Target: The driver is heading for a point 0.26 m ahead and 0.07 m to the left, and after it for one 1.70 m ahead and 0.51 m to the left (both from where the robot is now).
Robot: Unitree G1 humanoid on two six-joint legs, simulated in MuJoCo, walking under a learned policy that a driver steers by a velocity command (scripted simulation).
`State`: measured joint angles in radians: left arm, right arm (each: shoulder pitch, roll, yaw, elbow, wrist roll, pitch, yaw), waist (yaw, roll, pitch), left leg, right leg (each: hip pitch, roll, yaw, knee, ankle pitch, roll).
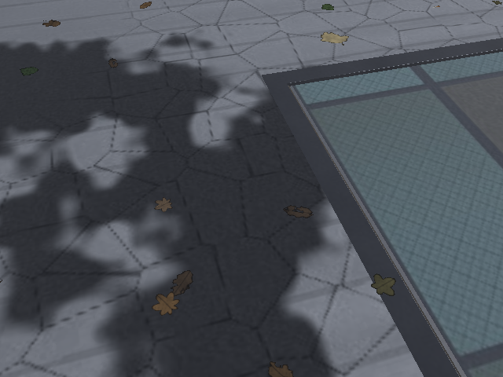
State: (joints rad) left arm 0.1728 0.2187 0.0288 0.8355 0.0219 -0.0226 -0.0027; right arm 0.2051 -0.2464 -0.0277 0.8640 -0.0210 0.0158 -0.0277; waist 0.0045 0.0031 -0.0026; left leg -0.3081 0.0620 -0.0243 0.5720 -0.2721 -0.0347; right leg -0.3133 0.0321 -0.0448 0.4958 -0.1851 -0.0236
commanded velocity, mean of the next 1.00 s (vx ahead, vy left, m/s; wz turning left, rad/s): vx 0.33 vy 0.00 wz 0.00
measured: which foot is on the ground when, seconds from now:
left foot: down 0.00-0.40, up 0.42-0.78, down 0.80-1.00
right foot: down 0.00-0.80, up 0.82-1.00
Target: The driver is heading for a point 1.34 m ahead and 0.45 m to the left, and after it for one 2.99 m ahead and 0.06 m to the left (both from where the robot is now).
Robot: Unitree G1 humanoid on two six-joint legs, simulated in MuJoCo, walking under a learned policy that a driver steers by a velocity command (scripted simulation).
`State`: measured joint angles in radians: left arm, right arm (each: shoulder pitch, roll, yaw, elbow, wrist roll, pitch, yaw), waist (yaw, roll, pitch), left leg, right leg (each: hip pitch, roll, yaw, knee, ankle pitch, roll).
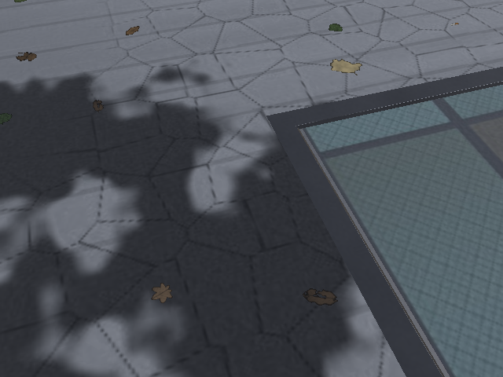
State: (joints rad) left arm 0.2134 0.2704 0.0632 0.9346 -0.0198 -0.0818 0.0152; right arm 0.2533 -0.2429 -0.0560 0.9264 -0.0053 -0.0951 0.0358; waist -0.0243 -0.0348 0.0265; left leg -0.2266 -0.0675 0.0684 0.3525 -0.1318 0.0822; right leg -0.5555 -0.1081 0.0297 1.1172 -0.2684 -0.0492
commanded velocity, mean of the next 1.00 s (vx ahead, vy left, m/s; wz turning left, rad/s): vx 0.50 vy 0.00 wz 0.36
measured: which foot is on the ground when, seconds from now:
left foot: down 0.00-0.36, up 0.38-0.86, down 0.88-1.00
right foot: up 0.00-0.34, down 0.36-0.88, up 0.90-1.00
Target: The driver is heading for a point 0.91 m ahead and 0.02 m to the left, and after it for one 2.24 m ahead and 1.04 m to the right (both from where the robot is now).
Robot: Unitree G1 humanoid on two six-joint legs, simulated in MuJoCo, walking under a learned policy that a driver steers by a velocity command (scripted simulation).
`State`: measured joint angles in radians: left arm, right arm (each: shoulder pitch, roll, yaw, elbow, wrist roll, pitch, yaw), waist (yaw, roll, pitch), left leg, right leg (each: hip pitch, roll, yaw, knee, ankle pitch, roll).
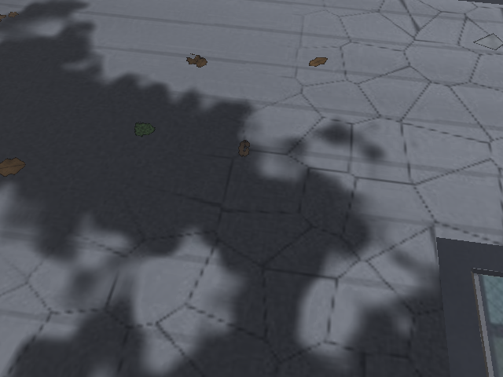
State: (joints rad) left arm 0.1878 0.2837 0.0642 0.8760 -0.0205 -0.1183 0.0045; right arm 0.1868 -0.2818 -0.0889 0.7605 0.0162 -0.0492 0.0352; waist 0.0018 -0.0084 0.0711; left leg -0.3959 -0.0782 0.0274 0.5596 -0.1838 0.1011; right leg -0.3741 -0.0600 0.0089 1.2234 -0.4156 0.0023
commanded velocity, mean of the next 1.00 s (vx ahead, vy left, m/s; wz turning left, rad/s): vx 0.50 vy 0.00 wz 0.24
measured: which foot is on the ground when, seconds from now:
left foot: down 0.00-0.40, up 0.42-0.86, down 0.88-1.00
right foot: up 0.00-0.36, down 0.38-0.90, up 0.92-1.00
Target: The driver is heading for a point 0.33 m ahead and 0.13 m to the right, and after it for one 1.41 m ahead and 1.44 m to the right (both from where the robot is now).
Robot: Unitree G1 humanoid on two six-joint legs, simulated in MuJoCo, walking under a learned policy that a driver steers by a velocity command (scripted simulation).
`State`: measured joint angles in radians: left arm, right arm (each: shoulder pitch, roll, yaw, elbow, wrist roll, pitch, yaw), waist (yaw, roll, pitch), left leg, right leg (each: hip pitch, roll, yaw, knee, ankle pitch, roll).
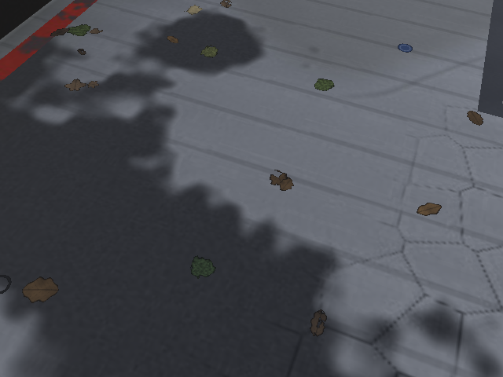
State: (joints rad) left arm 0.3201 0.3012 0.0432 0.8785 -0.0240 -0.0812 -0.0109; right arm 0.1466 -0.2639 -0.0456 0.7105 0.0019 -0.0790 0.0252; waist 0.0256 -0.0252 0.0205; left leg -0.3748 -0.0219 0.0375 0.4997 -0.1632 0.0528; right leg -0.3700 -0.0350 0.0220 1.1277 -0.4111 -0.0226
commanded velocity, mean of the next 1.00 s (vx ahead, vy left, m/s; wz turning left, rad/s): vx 0.23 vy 0.00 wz -0.46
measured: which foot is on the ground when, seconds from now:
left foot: down 0.00-0.42, up 0.44-0.84, down 0.86-1.00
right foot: up 0.00-0.38, down 0.40-0.86, up 0.88-1.00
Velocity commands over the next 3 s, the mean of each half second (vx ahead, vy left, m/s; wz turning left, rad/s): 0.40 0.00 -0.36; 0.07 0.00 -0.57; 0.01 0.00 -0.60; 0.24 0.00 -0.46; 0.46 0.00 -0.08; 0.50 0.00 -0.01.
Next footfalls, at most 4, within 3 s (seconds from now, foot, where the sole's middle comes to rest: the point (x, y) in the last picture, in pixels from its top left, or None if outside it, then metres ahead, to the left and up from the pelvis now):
0.40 right None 0.38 -0.16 -0.77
0.86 left None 0.47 0.04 -0.77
1.28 right None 0.29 -0.16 -0.77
1.74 left None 0.47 -0.03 -0.77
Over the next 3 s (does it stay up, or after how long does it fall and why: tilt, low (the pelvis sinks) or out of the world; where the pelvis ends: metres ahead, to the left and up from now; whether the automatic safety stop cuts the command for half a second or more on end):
stays up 0.61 -0.61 0.01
